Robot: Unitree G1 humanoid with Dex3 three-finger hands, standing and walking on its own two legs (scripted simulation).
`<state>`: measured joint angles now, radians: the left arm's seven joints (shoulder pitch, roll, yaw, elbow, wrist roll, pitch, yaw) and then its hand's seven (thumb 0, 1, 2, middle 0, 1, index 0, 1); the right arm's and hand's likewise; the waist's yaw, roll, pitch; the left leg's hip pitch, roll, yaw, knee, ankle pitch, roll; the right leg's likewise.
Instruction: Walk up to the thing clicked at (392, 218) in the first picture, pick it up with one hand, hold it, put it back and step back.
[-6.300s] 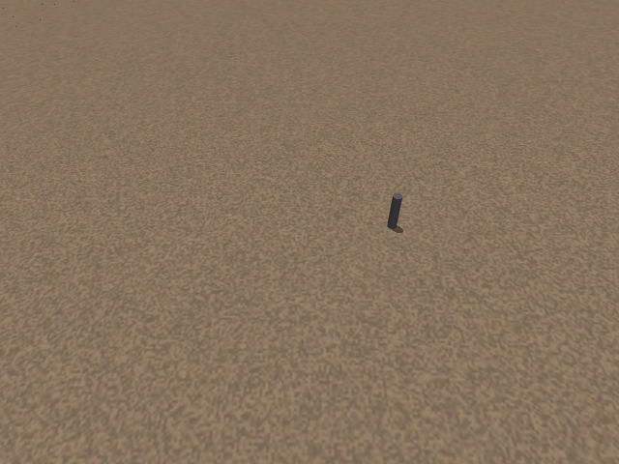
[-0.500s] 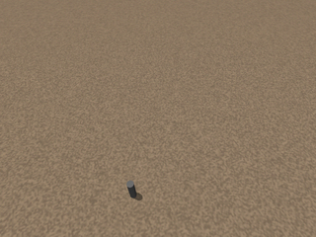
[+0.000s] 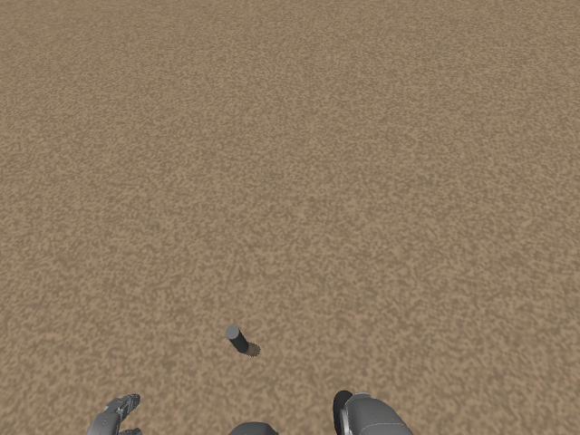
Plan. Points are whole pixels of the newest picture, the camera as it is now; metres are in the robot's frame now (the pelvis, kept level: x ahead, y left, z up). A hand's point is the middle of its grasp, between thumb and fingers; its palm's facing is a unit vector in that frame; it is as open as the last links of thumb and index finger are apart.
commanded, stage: walk up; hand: left
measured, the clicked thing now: (237, 340) +0.41 +0.22 -0.66
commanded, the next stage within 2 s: none
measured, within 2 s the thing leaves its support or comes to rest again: neither
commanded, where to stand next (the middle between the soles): +0.04 -0.01 m, yaw +0 degrees
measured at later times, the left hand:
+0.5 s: hand out of the picture -0.04 +0.30 -0.15, palm faces +0.01 -0.93 -0.36, open 7.4 cm
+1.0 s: hand out of the picture -0.04 +0.26 -0.09, palm faces +0.03 -0.85 -0.53, open 7.4 cm
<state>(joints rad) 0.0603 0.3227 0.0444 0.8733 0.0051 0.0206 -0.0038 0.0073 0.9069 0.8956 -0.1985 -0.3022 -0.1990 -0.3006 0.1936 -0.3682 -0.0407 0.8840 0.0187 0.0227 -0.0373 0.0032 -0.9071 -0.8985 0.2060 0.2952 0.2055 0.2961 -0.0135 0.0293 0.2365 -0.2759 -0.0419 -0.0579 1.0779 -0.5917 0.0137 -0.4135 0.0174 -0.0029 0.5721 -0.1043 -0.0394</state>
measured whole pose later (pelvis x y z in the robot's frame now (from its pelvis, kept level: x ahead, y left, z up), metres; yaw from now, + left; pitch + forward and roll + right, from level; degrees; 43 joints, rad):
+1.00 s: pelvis -0.05 -0.04 +0.02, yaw +1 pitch -5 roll +0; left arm 0.40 0.38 0.06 0.91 0.03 -0.09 0.03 0.01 0.90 0.90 -0.20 -0.30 -0.20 -0.30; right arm 0.35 -0.47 -0.10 0.85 -0.03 0.05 0.09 0.00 -0.91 -0.90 0.20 0.30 0.20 0.30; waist 0.00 0.13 0.03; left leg -0.54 -0.01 -0.18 1.08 -0.21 -0.02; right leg -0.15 0.00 -0.05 0.48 -0.25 -0.02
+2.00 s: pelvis +0.01 +0.01 +0.00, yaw +5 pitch -3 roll +1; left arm 0.24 0.41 0.05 0.94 0.01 0.02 0.01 0.01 0.90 0.90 -0.20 -0.30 -0.20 -0.30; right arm 0.27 -0.37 -0.03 0.97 -0.03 0.01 0.01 0.00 -0.91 -0.90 0.21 0.30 0.21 0.30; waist 0.00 0.00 0.06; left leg -0.24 0.00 -0.04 0.71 -0.42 0.00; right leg -0.45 -0.04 0.04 0.83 -0.43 -0.02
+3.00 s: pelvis +0.00 +0.00 +0.01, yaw +1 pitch -2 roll +1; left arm -0.01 0.38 0.04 1.02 -0.02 0.04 -0.01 0.01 0.90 0.90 -0.20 -0.30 -0.20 -0.30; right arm 0.08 -0.38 -0.04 1.05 0.01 0.02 -0.02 0.00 -0.91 -0.90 0.21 0.30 0.21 0.30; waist -0.02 -0.03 0.19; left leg -0.20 0.02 0.02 0.55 -0.31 -0.02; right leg -0.35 -0.01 0.07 0.54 -0.17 0.02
